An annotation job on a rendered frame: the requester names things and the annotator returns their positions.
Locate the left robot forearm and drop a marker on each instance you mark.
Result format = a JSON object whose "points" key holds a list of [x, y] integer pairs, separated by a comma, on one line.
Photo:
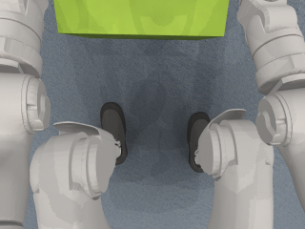
{"points": [[21, 33]]}

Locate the robot right thigh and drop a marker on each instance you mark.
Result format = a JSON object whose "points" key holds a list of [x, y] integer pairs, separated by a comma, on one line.
{"points": [[243, 196]]}

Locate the robot right upper arm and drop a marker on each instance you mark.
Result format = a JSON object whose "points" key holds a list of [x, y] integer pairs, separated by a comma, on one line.
{"points": [[280, 122]]}

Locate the robot left upper arm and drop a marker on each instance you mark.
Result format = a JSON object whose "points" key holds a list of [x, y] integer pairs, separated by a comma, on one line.
{"points": [[25, 110]]}

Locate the carton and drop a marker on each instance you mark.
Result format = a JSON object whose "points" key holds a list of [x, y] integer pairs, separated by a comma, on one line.
{"points": [[142, 19]]}

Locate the right robot foot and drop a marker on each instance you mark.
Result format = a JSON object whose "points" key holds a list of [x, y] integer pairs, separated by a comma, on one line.
{"points": [[196, 125]]}

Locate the right robot forearm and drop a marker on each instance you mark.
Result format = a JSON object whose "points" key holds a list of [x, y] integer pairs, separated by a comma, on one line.
{"points": [[276, 44]]}

